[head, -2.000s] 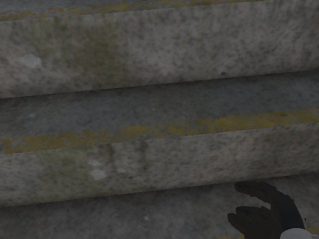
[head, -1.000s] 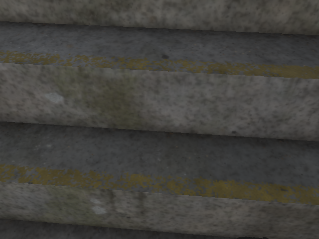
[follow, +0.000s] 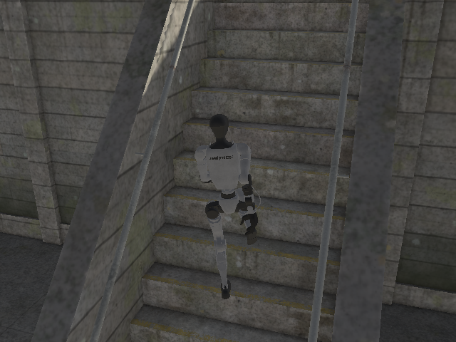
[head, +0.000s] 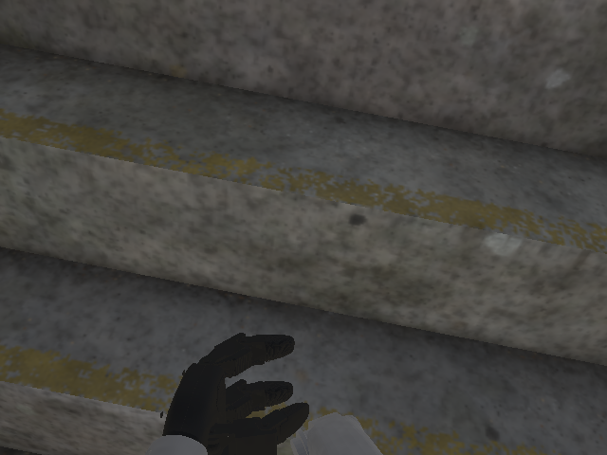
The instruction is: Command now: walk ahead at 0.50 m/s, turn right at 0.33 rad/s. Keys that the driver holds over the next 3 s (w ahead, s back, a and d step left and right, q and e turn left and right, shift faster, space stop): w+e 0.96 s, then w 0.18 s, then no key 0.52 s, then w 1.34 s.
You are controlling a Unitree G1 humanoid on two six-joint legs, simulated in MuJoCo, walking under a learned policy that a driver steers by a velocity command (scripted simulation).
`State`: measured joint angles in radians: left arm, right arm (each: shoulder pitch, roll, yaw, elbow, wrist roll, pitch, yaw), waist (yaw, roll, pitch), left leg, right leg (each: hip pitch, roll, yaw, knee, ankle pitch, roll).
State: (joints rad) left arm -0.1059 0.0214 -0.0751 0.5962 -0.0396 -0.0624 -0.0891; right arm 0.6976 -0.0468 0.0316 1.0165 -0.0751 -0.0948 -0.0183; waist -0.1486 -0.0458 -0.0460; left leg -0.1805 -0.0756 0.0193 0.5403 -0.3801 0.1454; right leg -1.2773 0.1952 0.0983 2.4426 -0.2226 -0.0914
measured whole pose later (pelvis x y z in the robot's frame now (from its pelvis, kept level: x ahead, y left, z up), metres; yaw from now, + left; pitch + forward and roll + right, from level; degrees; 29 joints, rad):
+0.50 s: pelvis +0.19 +0.11 +0.19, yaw -13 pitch +3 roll +0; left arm 0.16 0.25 0.05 0.89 0.04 -0.05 0.05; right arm 0.14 -0.13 0.03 0.59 0.03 -0.07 -0.06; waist -0.13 -0.11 -0.08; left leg -0.80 0.05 0.00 1.16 -0.24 0.02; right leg -0.58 -0.01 0.13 1.12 -0.48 -0.10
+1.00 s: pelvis +0.27 +0.06 +0.23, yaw -30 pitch +5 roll +0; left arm 0.18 0.19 0.03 0.74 0.02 0.00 -0.03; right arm 0.16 -0.27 -0.05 0.84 -0.01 -0.11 0.01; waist 0.00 0.03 -0.13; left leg -0.65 0.12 -0.04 1.73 -0.32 0.02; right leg -0.43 0.02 -0.04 0.66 -0.33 -0.05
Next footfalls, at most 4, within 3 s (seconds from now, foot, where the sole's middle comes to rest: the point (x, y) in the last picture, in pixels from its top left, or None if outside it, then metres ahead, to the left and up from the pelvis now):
0.16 right None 0.19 -0.07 -0.53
0.54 left None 0.34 0.25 -0.53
0.92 right None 0.26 -0.05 -0.53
1.46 left None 0.32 0.22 -0.53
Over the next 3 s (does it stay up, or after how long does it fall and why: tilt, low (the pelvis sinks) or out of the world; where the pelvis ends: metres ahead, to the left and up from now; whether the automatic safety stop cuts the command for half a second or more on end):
stays up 0.20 -0.04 0.23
